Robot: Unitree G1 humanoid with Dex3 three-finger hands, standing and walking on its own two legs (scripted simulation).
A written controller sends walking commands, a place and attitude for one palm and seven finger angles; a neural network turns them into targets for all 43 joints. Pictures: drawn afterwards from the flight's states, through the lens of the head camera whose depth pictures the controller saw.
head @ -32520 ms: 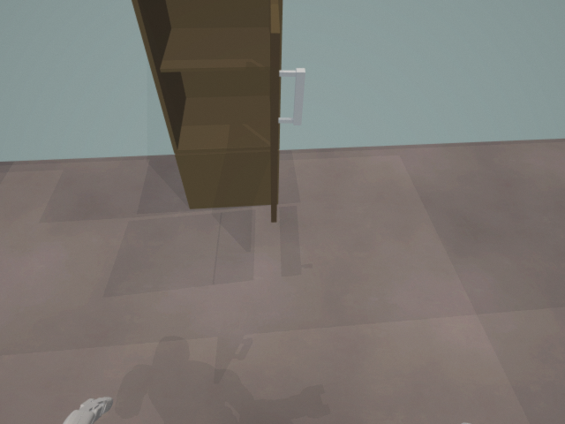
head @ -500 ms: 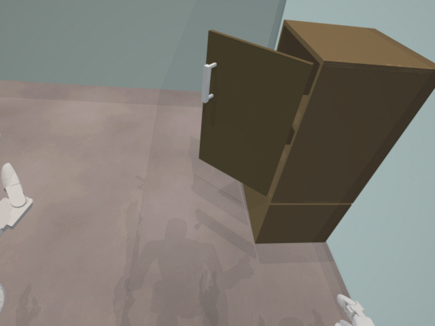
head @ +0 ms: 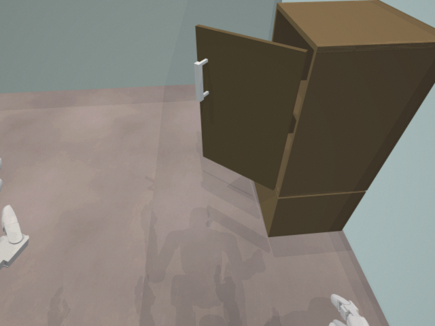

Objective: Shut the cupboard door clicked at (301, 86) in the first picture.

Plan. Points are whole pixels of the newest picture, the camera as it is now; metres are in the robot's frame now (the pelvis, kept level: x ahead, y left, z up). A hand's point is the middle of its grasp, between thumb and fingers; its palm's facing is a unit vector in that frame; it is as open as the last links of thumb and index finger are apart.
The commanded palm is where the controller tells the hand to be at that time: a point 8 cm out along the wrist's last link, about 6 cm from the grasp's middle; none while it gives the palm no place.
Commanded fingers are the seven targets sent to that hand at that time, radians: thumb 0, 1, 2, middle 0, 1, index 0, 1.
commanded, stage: stop stepping back and stand still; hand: left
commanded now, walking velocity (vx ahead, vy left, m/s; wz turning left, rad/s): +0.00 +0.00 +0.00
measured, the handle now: (202, 80) +0.91 +0.10 +0.02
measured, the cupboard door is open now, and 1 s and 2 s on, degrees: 50 50 50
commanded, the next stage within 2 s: let the arm hang, fingers relaxed in 0.16 s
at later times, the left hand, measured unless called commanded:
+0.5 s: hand out of the picture +0.11 +0.22 -0.13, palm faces -0.02 -0.96 -0.27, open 7.4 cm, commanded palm none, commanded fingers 0.00 0.90 0.90 -0.20 -0.30 -0.20 -0.30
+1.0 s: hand out of the picture -0.08 +0.23 -0.16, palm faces +0.04 -0.97 -0.24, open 7.4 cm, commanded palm none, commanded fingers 0.00 0.90 0.90 -0.20 -0.30 -0.20 -0.30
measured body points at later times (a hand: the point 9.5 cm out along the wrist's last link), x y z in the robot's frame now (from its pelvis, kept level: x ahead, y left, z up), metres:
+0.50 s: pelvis -0.02 +0.03 -0.01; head +0.00 +0.01 +0.44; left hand +0.10 +0.27 -0.11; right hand +0.11 -0.22 -0.13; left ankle +0.01 +0.11 -0.74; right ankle -0.02 -0.09 -0.74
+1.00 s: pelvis -0.03 +0.04 +0.01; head -0.03 +0.03 +0.46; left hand -0.08 +0.28 -0.15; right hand -0.04 -0.19 -0.16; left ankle +0.01 +0.11 -0.74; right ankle -0.02 -0.09 -0.74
